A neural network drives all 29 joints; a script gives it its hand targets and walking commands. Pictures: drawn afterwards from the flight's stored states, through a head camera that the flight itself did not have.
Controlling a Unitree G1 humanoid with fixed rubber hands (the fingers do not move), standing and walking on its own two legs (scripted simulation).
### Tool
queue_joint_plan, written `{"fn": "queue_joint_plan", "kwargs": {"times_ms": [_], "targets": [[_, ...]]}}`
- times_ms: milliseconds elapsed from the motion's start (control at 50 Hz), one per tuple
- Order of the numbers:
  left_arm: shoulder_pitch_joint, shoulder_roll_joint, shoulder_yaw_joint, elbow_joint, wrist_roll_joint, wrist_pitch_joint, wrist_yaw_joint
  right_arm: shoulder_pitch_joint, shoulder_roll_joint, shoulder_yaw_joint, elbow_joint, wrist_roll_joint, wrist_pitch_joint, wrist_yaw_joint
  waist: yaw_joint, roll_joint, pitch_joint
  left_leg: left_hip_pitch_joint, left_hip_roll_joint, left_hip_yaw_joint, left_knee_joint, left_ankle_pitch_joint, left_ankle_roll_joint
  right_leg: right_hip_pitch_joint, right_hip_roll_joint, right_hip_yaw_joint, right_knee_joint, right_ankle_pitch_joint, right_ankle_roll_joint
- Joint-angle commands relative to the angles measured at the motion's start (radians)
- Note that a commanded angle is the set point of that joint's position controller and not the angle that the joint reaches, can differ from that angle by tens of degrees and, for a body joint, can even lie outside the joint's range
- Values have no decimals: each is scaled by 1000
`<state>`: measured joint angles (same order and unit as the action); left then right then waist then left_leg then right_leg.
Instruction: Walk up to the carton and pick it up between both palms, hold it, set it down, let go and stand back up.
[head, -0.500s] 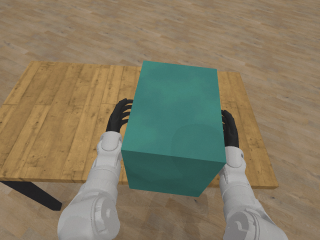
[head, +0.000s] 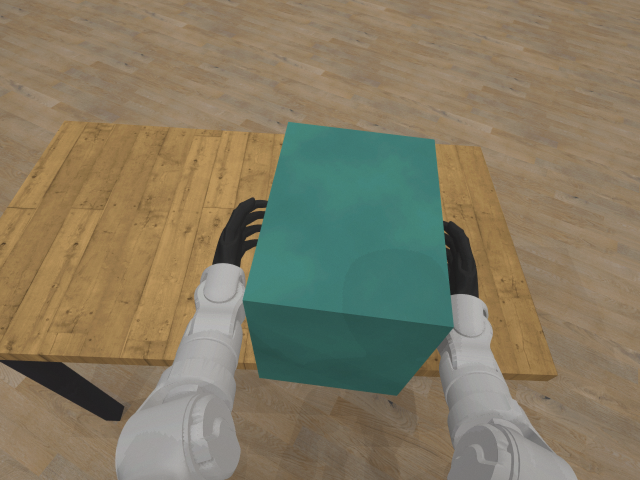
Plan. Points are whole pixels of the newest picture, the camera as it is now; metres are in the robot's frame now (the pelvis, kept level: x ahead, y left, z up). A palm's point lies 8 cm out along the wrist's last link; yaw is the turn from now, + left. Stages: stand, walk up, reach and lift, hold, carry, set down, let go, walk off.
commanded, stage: reach and lift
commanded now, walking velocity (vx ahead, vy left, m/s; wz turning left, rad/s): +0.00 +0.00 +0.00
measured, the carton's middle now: (344, 262) +0.43 -0.01 -0.01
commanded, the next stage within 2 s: none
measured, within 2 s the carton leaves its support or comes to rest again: leaves its support in 0.48 s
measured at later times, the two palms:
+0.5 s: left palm (219, 268) +0.38 +0.15 +0.04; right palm (454, 288) +0.36 -0.15 +0.04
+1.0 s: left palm (207, 249) +0.37 +0.15 +0.10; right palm (474, 273) +0.35 -0.15 +0.10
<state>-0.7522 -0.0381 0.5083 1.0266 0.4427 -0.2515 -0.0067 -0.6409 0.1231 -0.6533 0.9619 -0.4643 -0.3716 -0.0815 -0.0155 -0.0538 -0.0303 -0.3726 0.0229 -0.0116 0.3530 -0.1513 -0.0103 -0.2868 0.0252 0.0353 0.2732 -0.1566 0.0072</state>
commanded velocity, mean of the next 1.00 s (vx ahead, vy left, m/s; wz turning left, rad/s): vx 0.00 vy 0.00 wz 0.00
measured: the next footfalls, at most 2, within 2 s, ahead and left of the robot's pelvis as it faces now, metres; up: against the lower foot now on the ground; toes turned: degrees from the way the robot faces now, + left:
none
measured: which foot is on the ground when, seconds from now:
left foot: down 0.00-1.00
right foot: down 0.00-1.00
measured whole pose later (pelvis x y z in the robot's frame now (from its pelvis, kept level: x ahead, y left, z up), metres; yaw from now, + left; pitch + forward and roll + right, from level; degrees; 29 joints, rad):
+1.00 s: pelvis -0.03 +0.00 +0.00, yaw +0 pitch +0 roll -1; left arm -0.72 -0.04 0.36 0.81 0.33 0.10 0.02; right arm -0.64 0.05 -0.39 0.89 -0.19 -0.10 -0.10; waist 0.00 -0.07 -0.01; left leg -0.18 0.01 -0.01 0.28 -0.10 -0.01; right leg -0.10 0.01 0.03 0.22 -0.12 0.01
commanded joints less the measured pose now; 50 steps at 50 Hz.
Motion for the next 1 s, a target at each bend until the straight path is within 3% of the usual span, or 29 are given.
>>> {"fn": "queue_joint_plan", "kwargs": {"times_ms": [0, 260, 380, 540, 620, 780, 880, 980], "targets": [[-382, -519, -222, 49, 25, 0, -75, -479, 549, 349, 30, -66, -72, 117, 22, 62, -516, 177, -7, 115, 11, 344, -30, 252, -11, -116, 57, 486, 22], [-378, -577, -360, 10, -50, -2, -61, -517, 546, 487, -12, 26, -85, 97, 20, 81, -610, 233, -8, 95, 35, 452, -55, 278, 7, -118, 50, 569, 7], [-417, -595, -436, -30, -107, -3, -67, -538, 565, 579, -45, 89, -63, 81, 7, 64, -621, 214, -17, 85, 25, 426, -52, 329, 1, -99, 52, 610, 15], [-514, -634, -508, -89, -168, 13, -74, -586, 573, 634, -92, 160, 9, 74, -19, 71, -616, 278, -19, 68, 3, 356, -59, 294, 2, -92, 18, 481, 13], [-519, -629, -482, -87, -165, 67, -93, -587, 562, 620, -94, 181, 72, 74, -21, 60, -514, 290, -21, 71, -38, 248, -47, 270, -5, -89, -17, 338, 15], [-508, -617, -414, -154, -127, 224, -109, -649, 503, 563, -159, 208, 158, 101, 11, 54, -402, 365, -21, 95, -78, 170, -31, 223, 4, -105, -70, 124, 7], [-489, -622, -422, -221, -126, 306, -104, -697, 467, 571, -224, 237, 177, 115, 23, 58, -420, 406, -22, 102, -76, 178, -28, 225, 10, -116, -71, 107, 6], [-457, -635, -482, -305, -142, 353, -95, -677, 447, 623, -234, 289, 192, 110, 6, 64, -433, 464, -24, 92, -51, 246, -39, 231, 18, -123, -65, 153, 9]]}}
